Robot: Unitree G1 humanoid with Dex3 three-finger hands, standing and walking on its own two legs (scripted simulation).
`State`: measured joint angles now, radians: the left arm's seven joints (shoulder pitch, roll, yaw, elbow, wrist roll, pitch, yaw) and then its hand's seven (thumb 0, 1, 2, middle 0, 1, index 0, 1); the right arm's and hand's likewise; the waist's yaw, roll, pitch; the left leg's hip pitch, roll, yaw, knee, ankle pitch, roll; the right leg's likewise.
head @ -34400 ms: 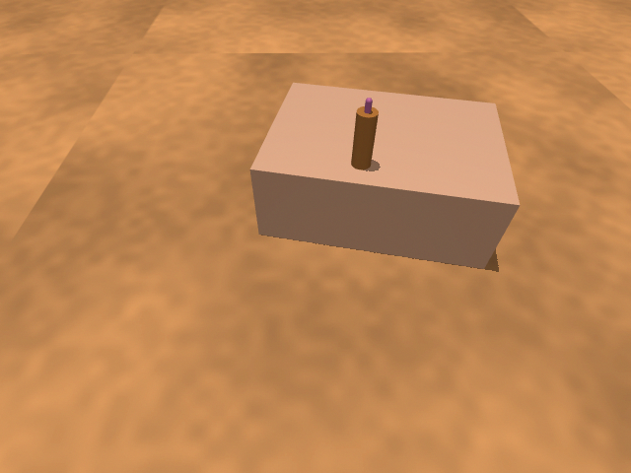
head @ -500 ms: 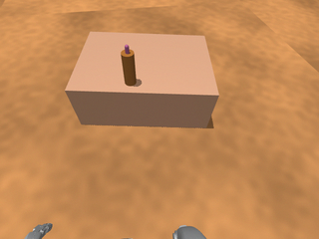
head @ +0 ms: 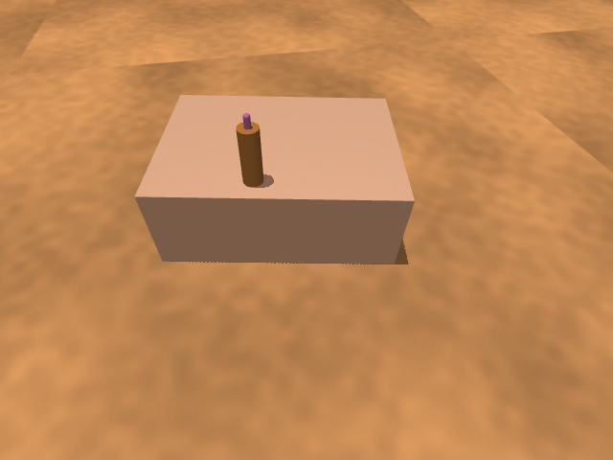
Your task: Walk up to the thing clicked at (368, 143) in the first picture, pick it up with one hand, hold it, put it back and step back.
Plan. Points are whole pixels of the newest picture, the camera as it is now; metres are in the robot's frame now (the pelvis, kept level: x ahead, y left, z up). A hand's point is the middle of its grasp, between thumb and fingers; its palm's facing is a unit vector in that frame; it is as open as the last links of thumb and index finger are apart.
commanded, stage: step back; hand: left
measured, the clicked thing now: (250, 149) +1.10 +0.24 -0.27
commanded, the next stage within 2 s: stand in 0.52 s
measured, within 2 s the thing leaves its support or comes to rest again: neither
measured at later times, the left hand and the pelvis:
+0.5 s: hand out of the picture +0.13 +0.27 -0.15, palm faces +0.04 -0.93 -0.36, open 7.4 cm; pelvis +0.03 +0.00 +0.00, yaw +1 degrees
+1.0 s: hand out of the picture +0.07 +0.25 -0.14, palm faces -0.01 -0.94 -0.34, open 7.4 cm; pelvis +0.00 -0.01 +0.02, yaw +0 degrees
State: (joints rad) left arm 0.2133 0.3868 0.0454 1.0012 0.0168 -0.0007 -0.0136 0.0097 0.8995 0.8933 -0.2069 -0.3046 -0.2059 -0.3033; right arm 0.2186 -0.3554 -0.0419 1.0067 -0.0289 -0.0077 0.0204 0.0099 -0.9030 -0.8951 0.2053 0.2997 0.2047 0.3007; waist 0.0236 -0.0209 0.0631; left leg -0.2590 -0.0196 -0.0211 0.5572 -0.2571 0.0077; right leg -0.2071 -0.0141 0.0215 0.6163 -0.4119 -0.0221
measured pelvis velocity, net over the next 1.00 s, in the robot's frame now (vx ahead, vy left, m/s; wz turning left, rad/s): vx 0.00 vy -0.01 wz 0.01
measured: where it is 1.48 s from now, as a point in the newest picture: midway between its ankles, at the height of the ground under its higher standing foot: outside the picture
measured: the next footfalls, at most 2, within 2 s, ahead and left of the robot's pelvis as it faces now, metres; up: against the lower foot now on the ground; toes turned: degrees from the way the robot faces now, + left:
none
